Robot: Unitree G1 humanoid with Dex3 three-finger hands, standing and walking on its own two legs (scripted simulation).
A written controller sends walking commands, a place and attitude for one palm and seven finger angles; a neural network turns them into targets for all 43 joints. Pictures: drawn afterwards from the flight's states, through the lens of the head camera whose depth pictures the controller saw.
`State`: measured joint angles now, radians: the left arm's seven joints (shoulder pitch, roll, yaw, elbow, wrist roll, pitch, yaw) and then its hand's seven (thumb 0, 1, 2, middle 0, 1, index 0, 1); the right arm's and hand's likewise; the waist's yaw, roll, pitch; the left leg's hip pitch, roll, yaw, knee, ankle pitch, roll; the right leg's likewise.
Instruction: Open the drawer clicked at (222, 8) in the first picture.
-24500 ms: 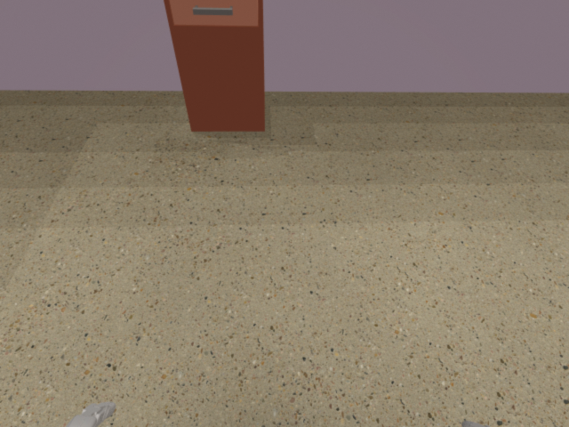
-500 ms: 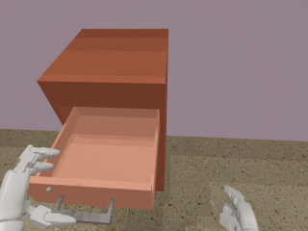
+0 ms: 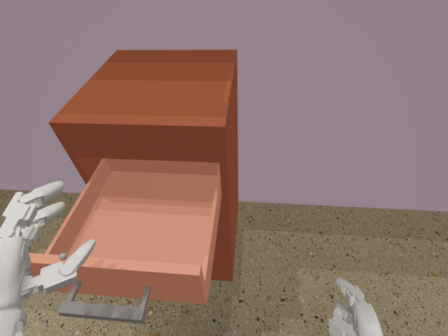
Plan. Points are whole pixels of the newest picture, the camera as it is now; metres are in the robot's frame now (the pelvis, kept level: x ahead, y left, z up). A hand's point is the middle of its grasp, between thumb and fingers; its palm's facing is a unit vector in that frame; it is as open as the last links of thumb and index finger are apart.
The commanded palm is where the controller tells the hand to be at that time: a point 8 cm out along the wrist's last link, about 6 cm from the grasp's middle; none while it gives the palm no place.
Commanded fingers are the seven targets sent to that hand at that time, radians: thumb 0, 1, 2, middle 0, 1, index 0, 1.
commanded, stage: draw the hand back to the body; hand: left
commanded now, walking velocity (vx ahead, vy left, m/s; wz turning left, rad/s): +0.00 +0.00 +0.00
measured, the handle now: (107, 300) +0.20 +0.28 -0.10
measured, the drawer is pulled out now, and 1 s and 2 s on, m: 0.30 0.30 0.30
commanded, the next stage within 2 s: step back with the hand held close in 0.36 s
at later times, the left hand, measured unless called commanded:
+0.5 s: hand (79, 252) +0.18 +0.21 +0.16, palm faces +0.38 -0.83 -0.40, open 7.4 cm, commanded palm +0.13 +0.26 +0.18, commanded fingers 0.00 0.90 0.90 -0.20 -0.30 -0.20 -0.30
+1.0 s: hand (23, 280) +0.14 +0.26 +0.16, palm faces +0.35 -0.79 -0.49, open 7.4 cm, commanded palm +0.07 +0.30 +0.18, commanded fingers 0.00 0.90 0.90 -0.20 -0.30 -0.20 -0.30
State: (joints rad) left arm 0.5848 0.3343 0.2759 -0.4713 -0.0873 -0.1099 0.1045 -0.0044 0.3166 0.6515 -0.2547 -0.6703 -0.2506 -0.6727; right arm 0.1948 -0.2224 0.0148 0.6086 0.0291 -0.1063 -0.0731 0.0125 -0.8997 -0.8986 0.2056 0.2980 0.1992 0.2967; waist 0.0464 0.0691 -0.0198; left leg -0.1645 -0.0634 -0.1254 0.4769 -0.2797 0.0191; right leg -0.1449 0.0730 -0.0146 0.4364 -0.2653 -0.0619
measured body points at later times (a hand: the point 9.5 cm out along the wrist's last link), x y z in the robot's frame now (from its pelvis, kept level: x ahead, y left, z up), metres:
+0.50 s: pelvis +0.00 -0.03 +0.00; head -0.02 -0.06 +0.45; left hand +0.15 +0.25 +0.18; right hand +0.20 -0.25 -0.08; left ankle -0.01 +0.11 -0.74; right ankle -0.02 -0.08 -0.74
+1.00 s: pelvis -0.04 +0.01 -0.01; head -0.01 +0.02 +0.44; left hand +0.12 +0.30 +0.19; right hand +0.17 -0.21 -0.08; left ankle -0.02 +0.10 -0.74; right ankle -0.02 -0.08 -0.74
